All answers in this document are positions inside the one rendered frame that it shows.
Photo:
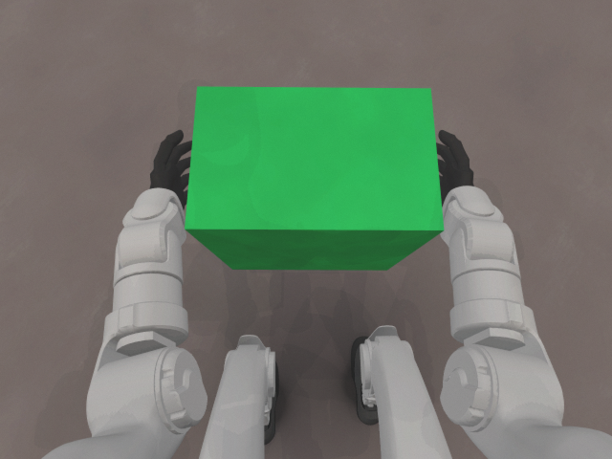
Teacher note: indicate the robot right foot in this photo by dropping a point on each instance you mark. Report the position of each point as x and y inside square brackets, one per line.
[368, 414]

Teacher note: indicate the carton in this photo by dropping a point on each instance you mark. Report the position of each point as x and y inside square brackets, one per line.
[312, 178]

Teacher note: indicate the robot right hand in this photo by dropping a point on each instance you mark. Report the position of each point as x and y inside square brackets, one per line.
[456, 165]

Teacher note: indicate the robot left foot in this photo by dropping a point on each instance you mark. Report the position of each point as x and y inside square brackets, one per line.
[269, 430]

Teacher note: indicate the right robot upper arm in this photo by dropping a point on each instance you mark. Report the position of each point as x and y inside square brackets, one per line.
[510, 405]

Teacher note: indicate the robot foot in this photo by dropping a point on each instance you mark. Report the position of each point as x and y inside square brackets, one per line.
[368, 414]
[269, 430]

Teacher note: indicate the robot right forearm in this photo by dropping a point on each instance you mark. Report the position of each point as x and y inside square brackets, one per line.
[488, 301]

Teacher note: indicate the left robot upper arm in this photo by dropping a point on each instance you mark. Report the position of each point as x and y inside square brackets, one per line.
[141, 407]

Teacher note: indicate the robot left forearm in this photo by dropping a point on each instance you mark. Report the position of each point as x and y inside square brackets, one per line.
[148, 311]

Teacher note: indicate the robot left hand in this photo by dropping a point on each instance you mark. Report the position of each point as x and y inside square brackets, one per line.
[167, 167]

